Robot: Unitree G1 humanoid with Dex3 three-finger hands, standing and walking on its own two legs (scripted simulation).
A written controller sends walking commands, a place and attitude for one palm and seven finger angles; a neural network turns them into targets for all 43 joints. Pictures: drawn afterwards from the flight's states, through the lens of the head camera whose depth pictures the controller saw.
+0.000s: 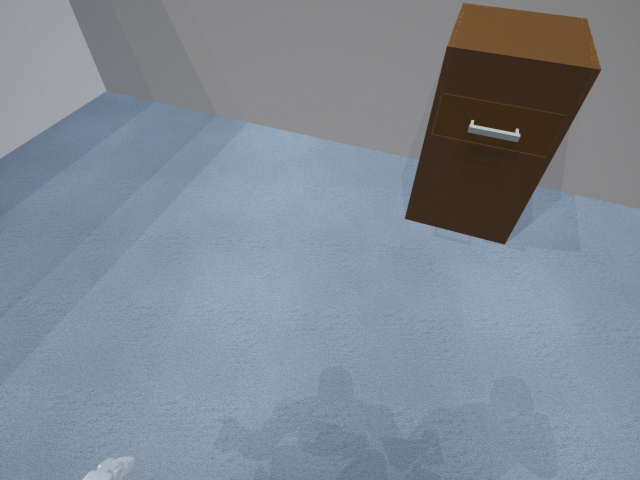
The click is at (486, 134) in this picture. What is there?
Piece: drawer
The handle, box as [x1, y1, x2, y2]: [468, 120, 519, 141]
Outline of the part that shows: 468,128 468,132 513,141 517,141 519,138 518,129 516,128 514,133 474,125 473,120 471,120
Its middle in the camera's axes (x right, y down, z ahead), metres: +0.59 -0.37 +1.31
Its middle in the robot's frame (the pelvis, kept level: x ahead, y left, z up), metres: +1.23 -0.53 -0.24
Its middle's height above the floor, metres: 0.53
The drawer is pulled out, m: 0.00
